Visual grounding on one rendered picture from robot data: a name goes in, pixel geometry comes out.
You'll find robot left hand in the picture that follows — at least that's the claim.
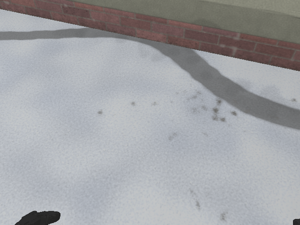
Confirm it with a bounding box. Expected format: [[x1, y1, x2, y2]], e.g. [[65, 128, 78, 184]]
[[15, 211, 61, 225]]

